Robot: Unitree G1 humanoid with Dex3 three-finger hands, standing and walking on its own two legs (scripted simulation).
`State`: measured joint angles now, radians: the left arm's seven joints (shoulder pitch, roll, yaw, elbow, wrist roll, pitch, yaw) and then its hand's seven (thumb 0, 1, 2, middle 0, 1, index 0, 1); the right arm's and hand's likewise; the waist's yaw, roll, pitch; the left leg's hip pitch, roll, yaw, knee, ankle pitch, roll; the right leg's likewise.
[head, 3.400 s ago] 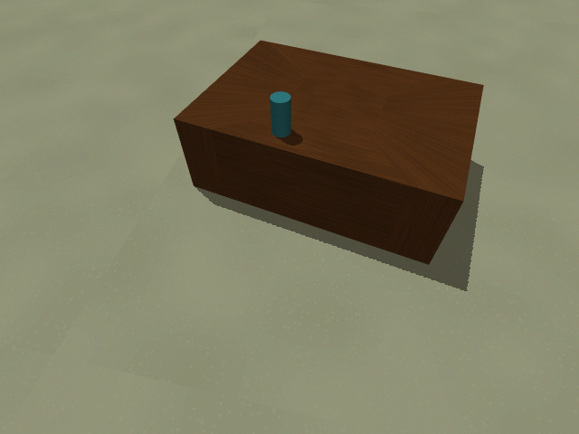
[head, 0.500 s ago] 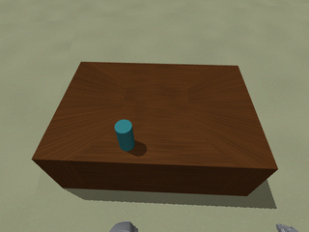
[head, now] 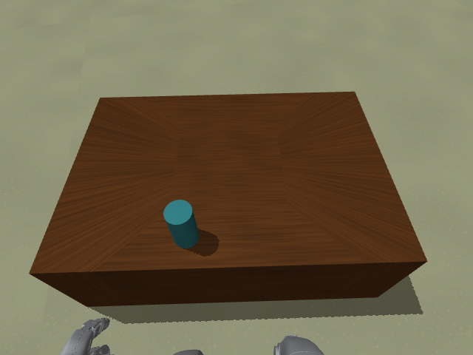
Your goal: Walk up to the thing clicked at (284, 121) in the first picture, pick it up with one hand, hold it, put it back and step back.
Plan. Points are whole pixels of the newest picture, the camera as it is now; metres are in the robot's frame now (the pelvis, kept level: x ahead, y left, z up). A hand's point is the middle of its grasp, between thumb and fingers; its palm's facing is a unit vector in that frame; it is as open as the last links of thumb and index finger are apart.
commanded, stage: walk up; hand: left
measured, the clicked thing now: (182, 225) +0.47 +0.18 -0.28
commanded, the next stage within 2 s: stand in 1.12 s
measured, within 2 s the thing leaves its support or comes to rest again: neither
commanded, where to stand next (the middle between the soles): +0.06 -0.03 m, yaw +2 degrees
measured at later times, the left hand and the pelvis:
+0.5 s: hand out of the picture +0.10 +0.24 -0.12, palm faces +0.02 -0.95 -0.32, open 7.4 cm; pelvis +0.01 -0.01 +0.03, yaw +1 degrees
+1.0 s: hand out of the picture +0.11 +0.23 -0.12, palm faces +0.03 -0.95 -0.31, open 7.4 cm; pelvis +0.02 -0.01 +0.03, yaw +1 degrees
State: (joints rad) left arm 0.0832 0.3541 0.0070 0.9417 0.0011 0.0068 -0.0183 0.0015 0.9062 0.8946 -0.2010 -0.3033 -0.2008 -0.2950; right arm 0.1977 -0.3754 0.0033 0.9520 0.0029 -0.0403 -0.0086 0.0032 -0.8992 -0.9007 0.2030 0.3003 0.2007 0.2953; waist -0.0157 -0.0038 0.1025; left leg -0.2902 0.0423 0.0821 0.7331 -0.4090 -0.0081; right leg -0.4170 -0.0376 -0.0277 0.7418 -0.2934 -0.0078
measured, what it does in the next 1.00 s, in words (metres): stands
